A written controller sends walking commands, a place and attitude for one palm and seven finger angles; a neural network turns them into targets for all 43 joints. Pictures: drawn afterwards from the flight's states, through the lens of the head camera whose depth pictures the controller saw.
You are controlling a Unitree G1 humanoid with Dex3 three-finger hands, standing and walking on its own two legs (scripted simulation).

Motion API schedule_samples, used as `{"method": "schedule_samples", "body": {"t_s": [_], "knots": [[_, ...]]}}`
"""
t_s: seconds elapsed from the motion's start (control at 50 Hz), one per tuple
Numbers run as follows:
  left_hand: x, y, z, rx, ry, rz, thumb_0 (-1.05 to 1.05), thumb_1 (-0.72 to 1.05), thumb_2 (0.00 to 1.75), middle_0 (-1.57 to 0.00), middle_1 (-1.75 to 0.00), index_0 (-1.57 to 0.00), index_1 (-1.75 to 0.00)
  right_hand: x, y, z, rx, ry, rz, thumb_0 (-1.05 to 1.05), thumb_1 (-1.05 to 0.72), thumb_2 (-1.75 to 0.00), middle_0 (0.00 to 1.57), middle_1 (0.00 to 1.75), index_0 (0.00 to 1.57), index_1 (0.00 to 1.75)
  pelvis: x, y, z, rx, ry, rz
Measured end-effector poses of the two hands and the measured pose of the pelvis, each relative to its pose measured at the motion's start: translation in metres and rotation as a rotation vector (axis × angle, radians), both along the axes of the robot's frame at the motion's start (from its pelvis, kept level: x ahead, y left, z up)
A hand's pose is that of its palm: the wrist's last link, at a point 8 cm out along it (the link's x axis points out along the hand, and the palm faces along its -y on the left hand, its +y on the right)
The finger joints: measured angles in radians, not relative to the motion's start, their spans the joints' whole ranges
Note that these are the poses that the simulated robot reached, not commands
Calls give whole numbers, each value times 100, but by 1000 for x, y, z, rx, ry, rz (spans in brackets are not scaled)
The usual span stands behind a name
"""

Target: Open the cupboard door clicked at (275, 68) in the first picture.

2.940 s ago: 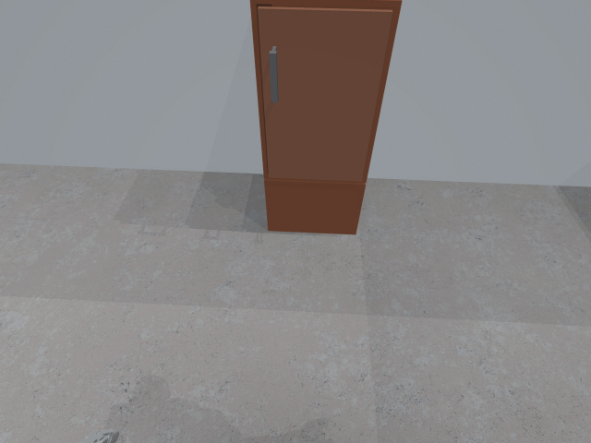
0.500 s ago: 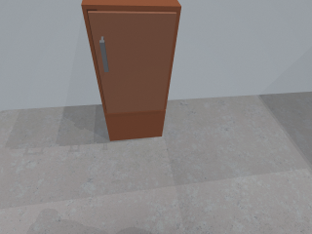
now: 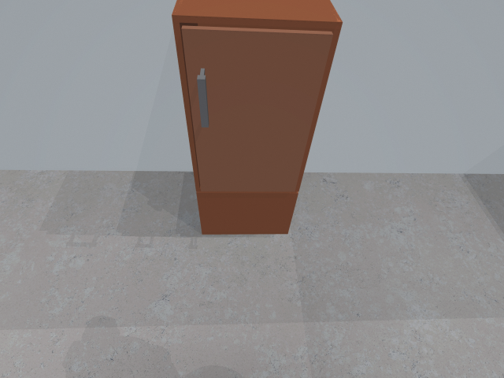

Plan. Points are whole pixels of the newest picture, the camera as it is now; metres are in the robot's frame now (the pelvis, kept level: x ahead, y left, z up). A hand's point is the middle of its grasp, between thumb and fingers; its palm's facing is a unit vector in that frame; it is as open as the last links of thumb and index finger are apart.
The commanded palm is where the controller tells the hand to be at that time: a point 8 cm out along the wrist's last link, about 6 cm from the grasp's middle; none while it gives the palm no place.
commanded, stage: take the last steps up to it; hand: left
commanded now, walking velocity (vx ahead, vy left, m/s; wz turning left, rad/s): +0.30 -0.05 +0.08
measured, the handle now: (203, 98) +0.78 +0.18 +0.00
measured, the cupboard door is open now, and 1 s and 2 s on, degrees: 0 0 0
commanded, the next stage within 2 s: come to a stop and stand still in 0.68 s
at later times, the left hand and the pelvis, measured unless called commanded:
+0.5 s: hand out of the picture +0.05 +0.12 -0.16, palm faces +0.15 -0.98 -0.15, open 7.4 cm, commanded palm none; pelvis +0.11 -0.03 +0.01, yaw +4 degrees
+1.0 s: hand (164, 303) +0.28 +0.19 -0.17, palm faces +0.09 -0.98 -0.20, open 7.3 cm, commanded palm none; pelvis +0.24 +0.01 +0.01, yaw +2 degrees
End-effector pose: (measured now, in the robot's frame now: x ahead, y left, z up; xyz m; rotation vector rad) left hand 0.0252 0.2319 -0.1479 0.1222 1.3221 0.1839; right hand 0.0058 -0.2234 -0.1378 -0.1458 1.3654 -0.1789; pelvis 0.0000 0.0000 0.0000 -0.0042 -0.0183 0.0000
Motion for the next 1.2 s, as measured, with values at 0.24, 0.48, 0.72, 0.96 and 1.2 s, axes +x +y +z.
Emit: {"method": "schedule_samples", "body": {"t_s": [0.24,0.48,0.72,0.96,1.2], "knots": [[25,-17,17,-11,26,-4,1,91,90,-20,-30,-19,-30,13,-13,0,25,53,-4,1,-91,-90,21,30,20,30,40,-13,9,5,5,30],[20,-60,15,-42,109,104,0,91,90,-20,-30,-19,-30,128,-36,2,34,-19,66,1,-91,-90,20,30,19,30,106,-32,10,-9,5,67],[40,-49,-12,-153,301,156,1,91,90,-20,-30,-20,-30,289,15,10,-16,-231,168,1,-92,-90,20,30,19,30,185,7,-8,-23,-7,52],[225,9,7,-15,-2,36,1,92,90,-20,-30,-19,-30,278,7,18,-44,-106,57,-2,-95,-90,21,30,20,30,234,12,11,-2,0,39],[286,-12,22,71,-102,-33,0,91,90,-20,-30,-19,-30,257,-19,-16,41,29,-18,1,-92,-90,20,30,19,30,246,-18,0,13,-5,41]]}}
